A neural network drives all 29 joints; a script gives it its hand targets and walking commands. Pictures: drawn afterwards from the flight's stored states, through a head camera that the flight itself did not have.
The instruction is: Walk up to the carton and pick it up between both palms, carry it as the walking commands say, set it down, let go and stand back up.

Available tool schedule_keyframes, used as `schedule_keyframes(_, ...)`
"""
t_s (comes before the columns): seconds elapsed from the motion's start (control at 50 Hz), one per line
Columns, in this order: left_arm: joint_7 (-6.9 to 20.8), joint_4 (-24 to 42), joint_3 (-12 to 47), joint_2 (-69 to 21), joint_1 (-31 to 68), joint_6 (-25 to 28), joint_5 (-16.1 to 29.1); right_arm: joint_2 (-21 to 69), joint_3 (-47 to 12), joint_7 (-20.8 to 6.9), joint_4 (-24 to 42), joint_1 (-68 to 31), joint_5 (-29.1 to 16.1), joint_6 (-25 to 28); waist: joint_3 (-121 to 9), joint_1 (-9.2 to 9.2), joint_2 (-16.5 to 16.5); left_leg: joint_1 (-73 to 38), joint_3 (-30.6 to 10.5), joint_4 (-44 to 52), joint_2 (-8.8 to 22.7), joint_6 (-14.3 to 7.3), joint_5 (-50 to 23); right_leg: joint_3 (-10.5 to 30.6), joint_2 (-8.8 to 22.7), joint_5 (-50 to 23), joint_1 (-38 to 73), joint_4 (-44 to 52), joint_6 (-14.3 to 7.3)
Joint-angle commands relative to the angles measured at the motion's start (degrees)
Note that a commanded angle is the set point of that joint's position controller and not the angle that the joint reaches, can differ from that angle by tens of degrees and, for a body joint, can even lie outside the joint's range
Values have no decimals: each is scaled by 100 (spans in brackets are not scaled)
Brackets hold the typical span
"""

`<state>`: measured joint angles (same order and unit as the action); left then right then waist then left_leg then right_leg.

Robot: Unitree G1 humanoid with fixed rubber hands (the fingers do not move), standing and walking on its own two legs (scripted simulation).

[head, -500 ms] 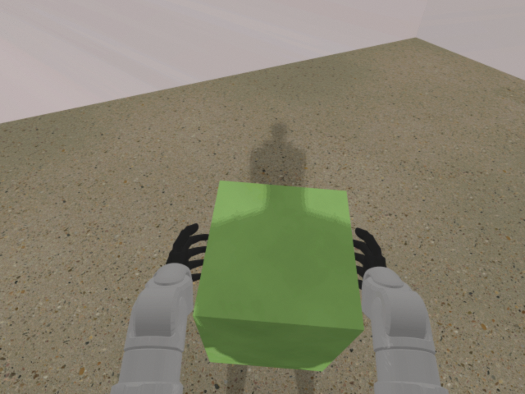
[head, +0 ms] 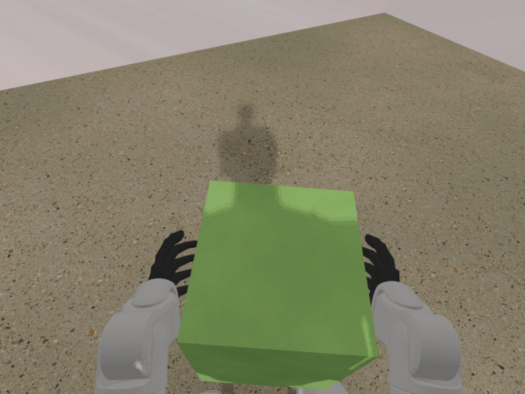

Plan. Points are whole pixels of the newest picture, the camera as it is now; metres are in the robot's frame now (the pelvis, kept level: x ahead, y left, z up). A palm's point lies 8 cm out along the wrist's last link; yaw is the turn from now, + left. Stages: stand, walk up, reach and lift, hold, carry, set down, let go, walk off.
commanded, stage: carry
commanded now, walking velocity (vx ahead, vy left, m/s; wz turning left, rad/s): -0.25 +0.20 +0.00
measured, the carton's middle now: (272, 292) +0.26 +0.00 +0.03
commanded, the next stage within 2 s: none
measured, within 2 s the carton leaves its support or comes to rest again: neither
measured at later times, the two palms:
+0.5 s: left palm out of the picture +0.07 +0.24 +0.09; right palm out of the picture +0.06 -0.05 +0.10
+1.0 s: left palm out of the picture -0.13 +0.36 +0.09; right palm out of the picture -0.15 +0.07 +0.09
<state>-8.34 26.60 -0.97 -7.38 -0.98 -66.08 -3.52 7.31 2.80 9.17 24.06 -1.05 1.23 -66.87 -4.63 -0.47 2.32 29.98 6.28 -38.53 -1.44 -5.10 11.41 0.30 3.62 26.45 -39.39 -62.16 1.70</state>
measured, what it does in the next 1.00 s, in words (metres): walks backwards: right foot, then left foot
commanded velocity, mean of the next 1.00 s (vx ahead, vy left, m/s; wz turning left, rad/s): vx -0.25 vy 0.20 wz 0.00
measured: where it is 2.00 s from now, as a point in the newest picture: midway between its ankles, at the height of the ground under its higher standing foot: outside the picture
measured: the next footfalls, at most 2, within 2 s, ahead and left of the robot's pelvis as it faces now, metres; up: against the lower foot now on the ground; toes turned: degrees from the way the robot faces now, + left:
right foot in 0.16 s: -0.03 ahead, -0.07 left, +0.00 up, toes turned -10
left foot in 0.48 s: -0.11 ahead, +0.25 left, +0.00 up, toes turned +0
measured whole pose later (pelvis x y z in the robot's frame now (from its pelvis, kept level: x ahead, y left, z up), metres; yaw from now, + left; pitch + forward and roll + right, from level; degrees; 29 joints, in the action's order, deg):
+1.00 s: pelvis -0.38 +0.24 +0.00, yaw -3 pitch +3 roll +1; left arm -8.7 27.1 0.2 -7.4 -0.9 -66.2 -3.0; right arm 7.3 3.9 9.1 26.5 -1.0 1.0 -68.3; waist -4.6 -1.7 1.6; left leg 23.1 1.9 -40.9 0.7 0.8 25.0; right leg -3.6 7.4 6.5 -31.0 -34.9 2.0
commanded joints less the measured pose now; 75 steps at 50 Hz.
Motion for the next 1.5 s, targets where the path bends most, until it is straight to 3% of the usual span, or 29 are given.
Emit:
schedule_keyframes(0.0, 591, 983, 3730, -4853, 2931, 126, 1737, 4845, -3581, -787, 1041, -2630, -1550, 181, -1579, 74, -855, -605, -1241, 2120, 1560, -470, 453, -419, -61, 46, 681, -1109, -27)
schedule_keyframes(0.1, 558, 971, 3627, -4811, 2837, 49, 1824, 4722, -3367, -703, 999, -2500, -1425, 147, -1802, 17, -1425, -1166, -1250, 2646, 1511, -175, 857, -905, -328, 452, 1900, 1950, -251)
schedule_keyframes(0.14, 584, 884, 3511, -4791, 2726, 20, 1839, 4716, -3406, -658, 948, -2441, -1395, 83, -1887, 132, -1008, -1000, -877, 2259, 1160, 256, 926, -717, -107, -91, 2953, 3998, -405)
schedule_keyframes(0.16, 598, 738, 3434, -4753, 2572, 12, 1823, 4599, -3439, -630, 916, -2412, -1376, 38, -1711, 188, -148, 51, -585, 1645, 766, 575, 688, 522, 713, -92, 3612, 4337, -694)
schedule_keyframes(0.18, 593, 577, 3239, -4759, 2510, 35, 1704, 4525, -3579, -649, 1164, -2686, -1435, -5, -1381, 143, 1949, 777, -299, -409, 261, 678, 1558, 2850, 2559, -751, 2718, 4647, -1421)
schedule_keyframes(0.2, 596, 667, 3310, -4735, 2715, 1, 1714, 4662, -3543, -654, 1078, -2900, -1439, -7, -992, 53, 1311, 1070, -741, -1865, 505, 651, 1528, 2554, 2869, -1859, 2125, 4795, -1620)
schedule_keyframes(0.24, 615, 636, 3258, -4779, 2724, 4, 1644, 4770, -3676, -715, 1042, -3063, -1602, 21, -930, 49, 265, 722, -1006, -2871, 460, 571, 1091, 1445, 2230, -2088, 1635, 4396, -1278)
schedule_keyframes(0.42, 539, 692, 3071, -4673, 2441, 51, 1450, 4929, -3798, -731, 989, -2931, -1815, -22, -1703, 92, 1450, -660, -4, 625, -16, 659, 1295, 805, 1537, -2946, 2623, 3944, -677)
schedule_keyframes(0.46, 533, 701, 3126, -4636, 2378, 50, 1431, 4916, -3704, -767, 865, -2743, -1779, -20, -1926, 99, 514, -1716, -485, 1846, 340, 585, 980, 358, 1108, -2472, 2063, 2977, -243)
schedule_keyframes(0.48, 553, 871, 3289, -4593, 2399, 58, 1457, 4888, -3666, -808, 925, -2775, -1771, 34, -1722, 46, -1207, -1736, -2157, 2108, 1657, 2, 295, -395, 393, -684, 688, 2164, 151)
schedule_keyframes(0.5, 574, 990, 3462, -4719, 2651, 63, 1513, 4944, -3681, -841, 1008, -2783, -1783, 65, -1664, 31, -2133, -1555, -2473, 1833, 2362, -566, -1446, -805, -73, 970, 220, 548, 170)
schedule_keyframes(0.56, 681, 1066, 3793, -5074, 3117, 77, 1824, 4991, -3576, -877, 1058, -2760, -1635, 135, -1561, 53, -1294, -840, -1248, 1385, 1740, -507, -1539, -310, -34, 352, 442, -1204, -79)
schedule_keyframes(0.7, 704, 1146, 3812, -5045, 2932, 84, 2006, 4849, -3466, -750, 1099, -2313, -1414, 216, -1919, 106, -1286, -1132, -1270, 1402, 1414, -267, -104, -685, -205, -255, 2231, 3097, -319)
schedule_keyframes(0.72, 730, 1031, 3707, -4985, 2772, 77, 1999, 4804, -3490, -729, 1086, -2298, -1412, 198, -1796, 168, -621, -413, -1118, 828, 1147, -24, 319, 132, 354, -428, 2893, 3822, -441)
schedule_keyframes(0.74, 749, 867, 3655, -4897, 2734, 94, 1967, 4751, -3570, -718, 1115, -2227, -1369, 163, -1639, 135, 1366, 1102, -495, -566, 295, 518, 1418, 2784, 2349, -1410, 3221, 4396, -1172)
schedule_keyframes(0.76, 758, 880, 3595, -4979, 2707, 101, 1927, 4789, -3661, -742, 1347, -2676, -1464, 165, -1356, 95, 1619, 1291, -685, -2255, 300, 630, 2026, 2952, 2970, -2601, 2370, 4598, -1685)
schedule_keyframes(0.8, 767, 896, 3485, -5047, 2723, 137, 1814, 4964, -3852, -809, 1383, -2990, -1678, 170, -1241, 86, 608, 778, -1011, -3404, 413, 574, 1364, 2002, 2363, -2130, 1754, 4419, -1427)
schedule_keyframes(0.86, 755, 979, 3328, -5096, 2816, 228, 1683, 5105, -4067, -880, 1488, -3191, -1840, 225, -1281, 39, 893, 196, -566, -2602, 285, 671, 1015, 843, 1557, -1487, 1752, 4307, -848)
schedule_keyframes(0.96, 628, 891, 3245, -4828, 2410, 178, 1494, 4960, -3978, -864, 1295, -2865, -1896, 124, -1709, 87, 1304, -906, -136, 560, 6, 581, 1438, 795, 1517, -1594, 2370, 4232, -595)
schedule_keyframes(1.0, 593, 858, 3278, -4705, 2314, 134, 1445, 4962, -3853, -883, 1029, -2620, -1850, 76, -1800, 99, 83, -1875, -779, 1984, 471, 444, 1171, 251, 994, -1220, 1765, 3106, -160)
schedule_keyframes(1.02, 616, 1011, 3467, -4571, 2343, 107, 1449, 4848, -3755, -923, 1012, -2593, -1814, 113, -1428, 7, -2027, -1608, -2900, 2367, 2163, -316, 551, -768, 63, 284, 188, 1842, 274)
schedule_keyframes(1.04, 609, 1045, 3553, -4748, 2590, 105, 1462, 4929, -3792, -951, 1150, -2660, -1846, 101, -1300, 13, -1982, -1197, -2529, 2114, 2308, -678, -622, -536, -156, 979, 208, -22, 135)
schedule_keyframes(1.1, 699, 1105, 3804, -5005, 2990, 68, 1772, 4943, -3616, -930, 1118, -2622, -1680, 123, -1238, 51, -1119, -636, -1329, 1660, 1656, -484, -707, -283, -103, 125, 447, -1358, -52)
schedule_keyframes(1.26, 691, 1078, 3738, -4950, 2789, 17, 2007, 4756, -3477, -746, 1146, -2247, -1419, 143, -1847, 142, -1304, -1385, -1270, 1955, 1316, 5, 182, -839, -290, -234, 2519, 3761, -349)
schedule_keyframes(1.28, 717, 983, 3647, -4937, 2733, 16, 2027, 4737, -3502, -725, 1140, -2264, -1424, 128, -1745, 160, -582, -563, -1170, 1384, 1109, 217, 412, 156, 399, -329, 3248, 4141, -491)
schedule_keyframes(1.3, 730, 782, 3530, -4922, 2666, 63, 1948, 4690, -3681, -733, 1311, -2375, -1436, 93, -1488, 155, 1702, 773, -447, -194, 274, 679, 1344, 2771, 2383, -960, 3176, 4497, -1258)
schedule_keyframes(1.32, 750, 900, 3539, -4963, 2799, 50, 1941, 4789, -3676, -747, 1375, -2712, -1485, 89, -1065, 84, 1576, 1085, -645, -1853, 405, 717, 1778, 2688, 2916, -2077, 2294, 4699, -1650)
schedule_keyframes(1.36, 765, 908, 3430, -5055, 2776, 75, 1827, 4976, -3882, -796, 1447, -3020, -1703, 117, -972, 76, 439, 702, -936, -3043, 420, 650, 1218, 1602, 2235, -2140, 1786, 4387, -1374)
schedule_keyframes(1.48, 676, 971, 3207, -4844, 2596, 181, 1586, 5035, -4118, -844, 1508, -3069, -1945, 135, -1406, 93, 1266, -206, -317, -1062, 145, 729, 1522, 713, 1489, -2258, 2375, 4199, -789)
